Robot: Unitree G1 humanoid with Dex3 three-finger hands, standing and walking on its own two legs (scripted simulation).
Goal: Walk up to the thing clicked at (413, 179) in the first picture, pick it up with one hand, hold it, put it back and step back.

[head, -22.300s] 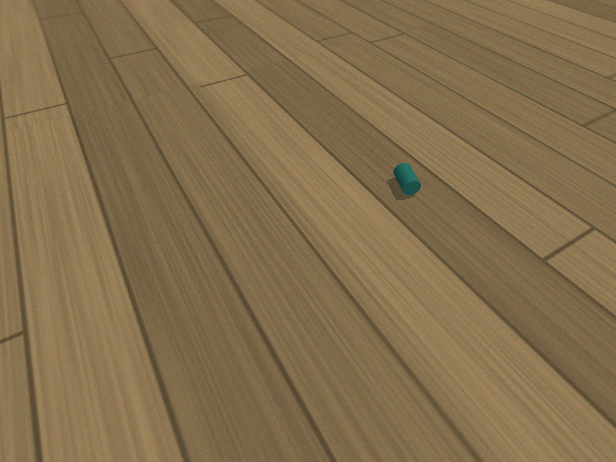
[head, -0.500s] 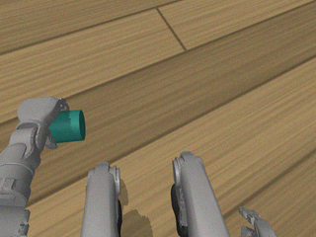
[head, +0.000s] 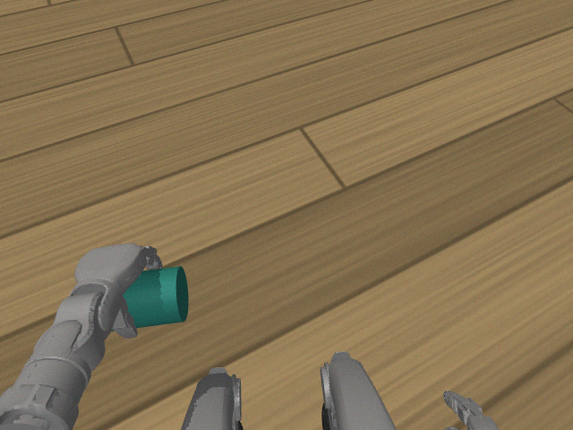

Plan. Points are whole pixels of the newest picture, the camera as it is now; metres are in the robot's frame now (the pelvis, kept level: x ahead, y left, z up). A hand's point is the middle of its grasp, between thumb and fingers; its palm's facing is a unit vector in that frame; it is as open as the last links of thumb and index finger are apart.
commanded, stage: lift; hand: left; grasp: from above
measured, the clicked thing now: (138, 299) +0.35 +0.22 -0.11
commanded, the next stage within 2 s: hold in 0.50 s
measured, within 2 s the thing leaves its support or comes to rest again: neither
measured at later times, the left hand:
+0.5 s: hand (106, 270) +0.34 +0.22 +0.02, palm faces -0.45 -0.08 -0.89, open 11.0 cm
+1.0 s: hand (88, 244) +0.36 +0.22 +0.06, palm faces -0.47 -0.06 -0.88, open 10.9 cm
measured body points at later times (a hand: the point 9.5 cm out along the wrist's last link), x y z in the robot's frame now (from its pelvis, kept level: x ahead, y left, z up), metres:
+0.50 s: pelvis +0.03 +0.00 +0.09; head +0.07 -0.01 +0.54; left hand +0.36 +0.22 +0.07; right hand +0.12 -0.27 -0.03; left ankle +0.05 +0.13 -0.60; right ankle +0.08 -0.15 -0.60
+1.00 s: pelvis +0.05 +0.00 +0.12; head +0.09 -0.01 +0.57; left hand +0.38 +0.23 +0.11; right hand +0.16 -0.26 +0.00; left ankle +0.05 +0.13 -0.60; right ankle +0.08 -0.15 -0.60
